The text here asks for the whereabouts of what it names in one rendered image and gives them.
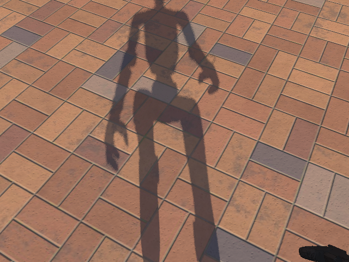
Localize robot right hand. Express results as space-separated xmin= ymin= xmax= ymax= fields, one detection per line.
xmin=299 ymin=245 xmax=349 ymax=262

